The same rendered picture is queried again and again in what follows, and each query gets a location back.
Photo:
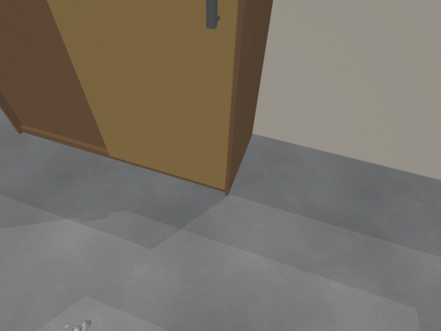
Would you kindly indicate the handle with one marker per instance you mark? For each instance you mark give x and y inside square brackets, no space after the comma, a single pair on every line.
[212,16]

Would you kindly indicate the wardrobe door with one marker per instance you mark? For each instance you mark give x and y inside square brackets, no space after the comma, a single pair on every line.
[37,77]
[158,82]

